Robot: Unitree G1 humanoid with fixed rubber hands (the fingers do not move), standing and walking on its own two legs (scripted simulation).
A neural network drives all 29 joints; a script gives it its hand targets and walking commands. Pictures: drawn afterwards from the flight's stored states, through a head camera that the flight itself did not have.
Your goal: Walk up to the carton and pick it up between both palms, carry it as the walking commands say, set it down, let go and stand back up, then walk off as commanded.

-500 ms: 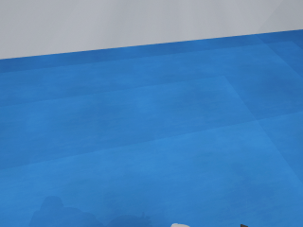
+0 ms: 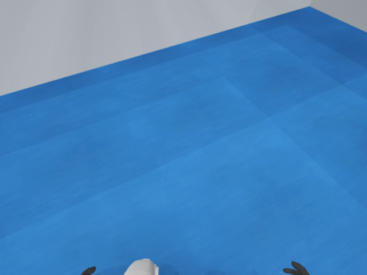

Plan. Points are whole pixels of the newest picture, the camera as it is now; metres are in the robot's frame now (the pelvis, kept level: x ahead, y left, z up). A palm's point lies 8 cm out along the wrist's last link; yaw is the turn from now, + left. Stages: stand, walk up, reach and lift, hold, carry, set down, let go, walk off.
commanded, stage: walk up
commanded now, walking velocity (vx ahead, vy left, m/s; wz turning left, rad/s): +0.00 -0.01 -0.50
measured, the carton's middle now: out of the picture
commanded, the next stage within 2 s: none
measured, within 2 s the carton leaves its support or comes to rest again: neither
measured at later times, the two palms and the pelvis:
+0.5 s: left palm out of the picture +0.06 +0.29 -0.12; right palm out of the picture -0.09 -0.21 -0.13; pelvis -0.08 +0.05 +0.00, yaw -16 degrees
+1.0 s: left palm out of the picture +0.08 +0.30 -0.13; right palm out of the picture -0.18 -0.15 -0.09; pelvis -0.11 +0.12 +0.01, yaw -30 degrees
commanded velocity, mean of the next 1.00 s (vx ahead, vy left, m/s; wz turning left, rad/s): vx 0.00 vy -0.01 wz -0.51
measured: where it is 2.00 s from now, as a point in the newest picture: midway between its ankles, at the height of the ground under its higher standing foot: outside the picture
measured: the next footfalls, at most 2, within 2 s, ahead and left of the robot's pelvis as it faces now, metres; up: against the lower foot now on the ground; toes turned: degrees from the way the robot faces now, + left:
left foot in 0.14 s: +0.03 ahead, +0.16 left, +0.00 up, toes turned -2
right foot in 0.50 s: -0.09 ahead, -0.08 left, +0.00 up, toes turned -18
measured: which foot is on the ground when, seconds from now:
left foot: up 0.00-0.12, down 0.14-0.50, up 0.52-0.82, down 0.84-1.00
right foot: down 0.00-0.16, up 0.18-0.48, down 0.50-0.86, up 0.88-1.00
